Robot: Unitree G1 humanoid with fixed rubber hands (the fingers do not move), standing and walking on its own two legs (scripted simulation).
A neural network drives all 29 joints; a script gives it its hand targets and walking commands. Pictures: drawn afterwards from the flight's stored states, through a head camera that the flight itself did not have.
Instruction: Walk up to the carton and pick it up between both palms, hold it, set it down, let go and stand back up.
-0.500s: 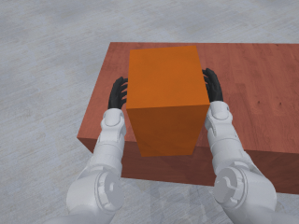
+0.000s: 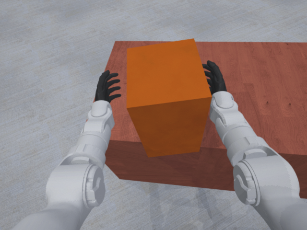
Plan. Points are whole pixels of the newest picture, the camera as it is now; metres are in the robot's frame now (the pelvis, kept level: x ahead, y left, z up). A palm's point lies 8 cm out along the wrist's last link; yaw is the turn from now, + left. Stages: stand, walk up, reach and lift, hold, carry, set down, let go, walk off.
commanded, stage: set down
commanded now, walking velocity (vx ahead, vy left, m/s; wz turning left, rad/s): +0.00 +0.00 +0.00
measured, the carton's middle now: (167, 106) +0.47 +0.00 +0.01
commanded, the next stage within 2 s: none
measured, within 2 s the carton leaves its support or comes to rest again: neither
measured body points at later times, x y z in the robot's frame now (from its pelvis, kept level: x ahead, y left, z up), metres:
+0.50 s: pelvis -0.01 -0.01 +0.00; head +0.06 -0.03 +0.45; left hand +0.47 +0.18 +0.14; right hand +0.49 -0.16 +0.14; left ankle -0.03 +0.11 -0.74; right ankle +0.00 -0.11 -0.74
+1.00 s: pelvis -0.02 -0.02 +0.01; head +0.03 -0.02 +0.45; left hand +0.46 +0.19 +0.22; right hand +0.49 -0.18 +0.23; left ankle -0.03 +0.11 -0.74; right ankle +0.00 -0.11 -0.74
